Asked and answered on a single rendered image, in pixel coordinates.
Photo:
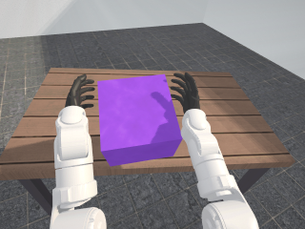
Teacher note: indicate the carton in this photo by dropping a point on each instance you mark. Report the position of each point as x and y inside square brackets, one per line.
[137, 119]

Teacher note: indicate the right robot hand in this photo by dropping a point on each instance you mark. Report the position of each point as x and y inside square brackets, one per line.
[190, 98]

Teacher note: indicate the right robot forearm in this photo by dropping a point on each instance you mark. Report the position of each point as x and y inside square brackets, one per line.
[214, 180]

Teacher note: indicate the right robot upper arm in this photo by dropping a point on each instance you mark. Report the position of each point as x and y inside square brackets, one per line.
[228, 214]

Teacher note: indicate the left robot forearm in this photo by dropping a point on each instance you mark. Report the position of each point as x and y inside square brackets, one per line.
[75, 183]

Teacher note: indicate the left robot hand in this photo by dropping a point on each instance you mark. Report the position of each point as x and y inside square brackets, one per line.
[74, 97]

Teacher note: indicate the table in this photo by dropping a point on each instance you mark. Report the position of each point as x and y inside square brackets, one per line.
[244, 138]

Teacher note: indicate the left robot upper arm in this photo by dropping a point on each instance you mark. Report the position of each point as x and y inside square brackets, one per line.
[85, 218]

